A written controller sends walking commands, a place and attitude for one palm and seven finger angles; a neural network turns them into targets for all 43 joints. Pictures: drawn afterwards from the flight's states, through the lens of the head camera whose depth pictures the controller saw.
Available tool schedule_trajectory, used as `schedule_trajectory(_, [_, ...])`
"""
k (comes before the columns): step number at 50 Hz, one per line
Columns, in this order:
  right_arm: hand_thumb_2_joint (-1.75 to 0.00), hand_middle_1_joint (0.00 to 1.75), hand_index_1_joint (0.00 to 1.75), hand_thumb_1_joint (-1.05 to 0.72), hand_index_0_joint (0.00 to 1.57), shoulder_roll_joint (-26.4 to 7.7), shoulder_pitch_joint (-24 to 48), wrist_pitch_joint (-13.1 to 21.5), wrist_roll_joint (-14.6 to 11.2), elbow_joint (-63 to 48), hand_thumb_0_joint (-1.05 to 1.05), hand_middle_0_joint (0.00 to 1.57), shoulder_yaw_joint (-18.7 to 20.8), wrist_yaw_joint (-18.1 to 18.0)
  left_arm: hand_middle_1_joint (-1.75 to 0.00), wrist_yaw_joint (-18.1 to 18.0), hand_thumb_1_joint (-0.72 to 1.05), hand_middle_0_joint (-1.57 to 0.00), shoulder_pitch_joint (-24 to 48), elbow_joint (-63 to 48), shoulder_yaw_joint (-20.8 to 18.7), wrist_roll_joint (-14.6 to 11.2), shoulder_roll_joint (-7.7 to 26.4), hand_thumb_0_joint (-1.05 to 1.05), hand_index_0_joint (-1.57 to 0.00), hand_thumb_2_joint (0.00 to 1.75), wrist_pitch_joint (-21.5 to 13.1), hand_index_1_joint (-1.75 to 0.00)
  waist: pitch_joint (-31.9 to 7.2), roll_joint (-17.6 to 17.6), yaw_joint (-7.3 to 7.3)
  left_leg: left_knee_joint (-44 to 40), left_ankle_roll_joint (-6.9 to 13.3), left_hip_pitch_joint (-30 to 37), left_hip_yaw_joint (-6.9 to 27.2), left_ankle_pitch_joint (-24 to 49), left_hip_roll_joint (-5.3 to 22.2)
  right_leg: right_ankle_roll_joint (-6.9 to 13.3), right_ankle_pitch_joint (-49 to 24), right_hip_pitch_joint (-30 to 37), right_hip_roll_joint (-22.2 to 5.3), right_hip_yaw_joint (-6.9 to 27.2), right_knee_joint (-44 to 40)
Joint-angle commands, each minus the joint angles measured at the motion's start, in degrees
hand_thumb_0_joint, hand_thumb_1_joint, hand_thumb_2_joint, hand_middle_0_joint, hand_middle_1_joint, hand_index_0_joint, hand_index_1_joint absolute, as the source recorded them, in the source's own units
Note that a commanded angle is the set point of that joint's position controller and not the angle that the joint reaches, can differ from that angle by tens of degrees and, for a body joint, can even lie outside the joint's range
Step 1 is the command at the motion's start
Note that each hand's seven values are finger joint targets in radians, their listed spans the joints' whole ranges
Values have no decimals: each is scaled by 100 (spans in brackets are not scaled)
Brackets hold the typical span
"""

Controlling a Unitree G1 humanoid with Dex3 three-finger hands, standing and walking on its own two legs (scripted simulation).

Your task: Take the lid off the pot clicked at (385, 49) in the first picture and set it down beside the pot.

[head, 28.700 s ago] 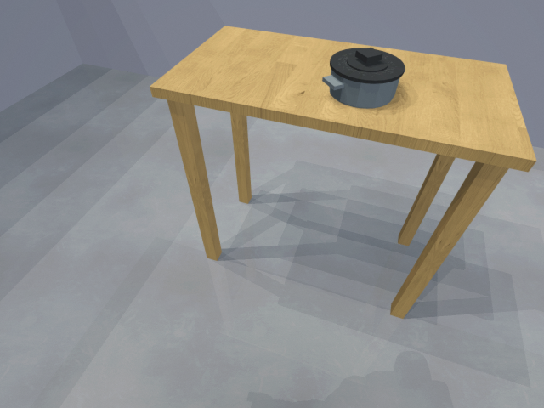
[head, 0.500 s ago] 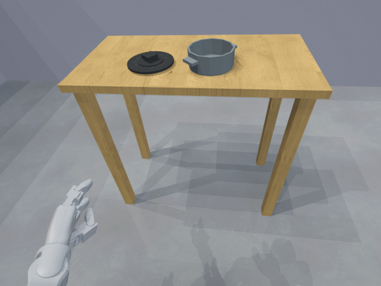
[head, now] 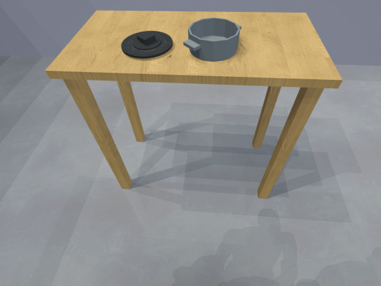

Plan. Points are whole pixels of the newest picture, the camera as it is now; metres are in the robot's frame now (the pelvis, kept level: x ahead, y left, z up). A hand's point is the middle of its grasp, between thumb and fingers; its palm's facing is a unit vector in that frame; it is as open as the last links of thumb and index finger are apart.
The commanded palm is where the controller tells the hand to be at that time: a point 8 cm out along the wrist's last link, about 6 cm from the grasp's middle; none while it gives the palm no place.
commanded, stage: let the arm hang, fingers relaxed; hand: left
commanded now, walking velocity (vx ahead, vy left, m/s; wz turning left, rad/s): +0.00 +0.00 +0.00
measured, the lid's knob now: (146, 37) +0.84 +0.18 +0.10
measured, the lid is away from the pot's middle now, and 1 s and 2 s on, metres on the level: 0.23 0.23 0.23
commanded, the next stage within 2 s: look to check the result in 1.16 s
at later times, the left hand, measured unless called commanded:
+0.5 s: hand out of the picture +0.07 +0.18 -0.17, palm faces -0.02 -0.98 -0.22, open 7.3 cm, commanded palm none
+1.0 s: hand out of the picture +0.03 +0.17 -0.17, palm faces +0.00 -0.98 -0.19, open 7.4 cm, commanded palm none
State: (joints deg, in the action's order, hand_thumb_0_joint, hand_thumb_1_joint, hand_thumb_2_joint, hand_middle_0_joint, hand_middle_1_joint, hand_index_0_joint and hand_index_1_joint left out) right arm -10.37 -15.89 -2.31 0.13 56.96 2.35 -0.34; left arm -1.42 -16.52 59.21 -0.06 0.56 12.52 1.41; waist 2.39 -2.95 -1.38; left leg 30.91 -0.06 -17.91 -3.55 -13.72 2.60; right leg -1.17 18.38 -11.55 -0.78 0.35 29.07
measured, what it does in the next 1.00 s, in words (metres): stands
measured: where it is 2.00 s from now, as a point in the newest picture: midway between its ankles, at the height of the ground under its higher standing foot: outside the picture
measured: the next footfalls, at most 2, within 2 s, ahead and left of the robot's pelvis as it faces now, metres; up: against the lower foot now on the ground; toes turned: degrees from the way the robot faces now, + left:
none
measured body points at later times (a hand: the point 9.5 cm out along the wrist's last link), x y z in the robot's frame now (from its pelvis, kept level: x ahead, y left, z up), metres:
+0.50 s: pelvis +0.02 +0.00 +0.00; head +0.04 +0.00 +0.45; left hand +0.07 +0.23 -0.15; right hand +0.01 -0.22 -0.16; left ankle +0.03 +0.12 -0.73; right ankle -0.03 -0.13 -0.73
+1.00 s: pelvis +0.03 +0.00 +0.01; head +0.04 +0.01 +0.46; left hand +0.03 +0.22 -0.16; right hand +0.02 -0.22 -0.15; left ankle +0.03 +0.12 -0.73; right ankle -0.03 -0.13 -0.73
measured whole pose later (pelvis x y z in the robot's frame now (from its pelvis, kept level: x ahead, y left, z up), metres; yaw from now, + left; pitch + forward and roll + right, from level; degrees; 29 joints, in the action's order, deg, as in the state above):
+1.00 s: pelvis +0.03 +0.00 +0.01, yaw -1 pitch +0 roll +0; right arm -7.8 -15.5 -0.7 0.2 63.9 2.5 -1.7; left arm -2.4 -16.4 64.4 -0.8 0.5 8.0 0.1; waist 1.9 0.2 -1.3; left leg 26.8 0.1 -11.9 -5.1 -14.3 2.2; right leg -1.6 17.8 -5.7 -1.2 1.6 23.9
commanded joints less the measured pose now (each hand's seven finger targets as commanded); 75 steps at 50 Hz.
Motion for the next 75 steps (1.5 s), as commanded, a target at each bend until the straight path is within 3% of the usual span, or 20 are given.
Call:
schedule_trajectory(1, [-90,30,30,-90,20,-582,-323,159,27,-60,0,20,130,-75,-30,-75,90,-20,63,-181,-93,-16,520,0,-20,90,-171,-30,125,677,-61,-643,153,660,481,257,393,339,-352,-642,-390,480,-930])
schedule_trajectory(3, [-90,30,30,-90,20,-556,-319,210,26,38,0,20,119,-92,-30,-90,90,-20,-15,-127,-112,-21,462,0,-20,90,-182,-30,-122,630,8,-671,182,708,466,701,450,291,-1004,-268,-387,371,-746])
schedule_trajectory(6, [-90,30,30,-90,20,-471,-326,244,19,149,0,20,97,-108,-30,-109,90,-20,-19,-85,-144,-26,455,0,-20,90,-185,-30,-217,411,38,-667,173,725,390,1075,433,266,-1382,-37,-409,326,-650])
schedule_trajectory(16, [-90,30,30,-90,20,-316,-392,243,34,334,0,20,103,-150,-30,-112,90,-20,78,-22,-196,-22,316,0,-20,90,-189,-30,-63,127,23,-702,171,824,324,1204,425,251,-1455,-11,-406,300,-743])
schedule_trajectory(24, [-90,30,30,-90,20,-330,-382,221,34,387,0,20,105,-161,-30,-100,90,-20,26,77,-186,-22,276,0,-20,90,-187,-30,62,148,-4,-775,187,910,330,1014,448,233,-1282,-102,-361,295,-834])
schedule_trajectory(33, [-90,30,30,-90,20,-342,-368,232,19,454,0,20,96,-177,-30,-110,90,-20,-195,244,-168,-13,206,0,-20,90,-215,-30,-119,281,-17,-727,214,1184,303,1300,470,207,-1477,-61,-371,295,-841])
schedule_trajectory(51, [-90,30,30,-90,20,-276,-333,212,24,539,0,20,79,-186,-30,-124,90,-20,-341,362,-154,-9,124,0,-20,90,-210,-30,187,215,5,-821,192,1012,327,1021,436,211,-1230,-123,-384,266,-933])
schedule_trajectory(59, [-90,30,30,-90,20,-280,-385,239,28,541,0,20,80,-199,-30,-115,90,-20,-324,351,-180,-14,118,0,-20,90,-217,-30,-6,222,14,-808,206,1093,334,1231,449,205,-1373,-2,-389,245,-908])
schedule_trajectory(67, [-90,30,30,-90,20,-268,-407,220,32,573,0,20,75,-194,-30,-124,90,-20,-296,330,-175,-15,114,0,-20,90,-214,-30,160,249,8,-866,182,1013,338,1057,444,212,-1232,-74,-381,255,-956])
schedule_trajectory(75, [-90,30,30,-90,20,-260,-406,229,14,577,0,20,87,-201,-30,-135,90,-20,-330,330,-186,-12,129,0,-20,90,-239,-30,4,337,6,-780,174,1110,314,1302,444,227,-1568,12,-389,299,-930])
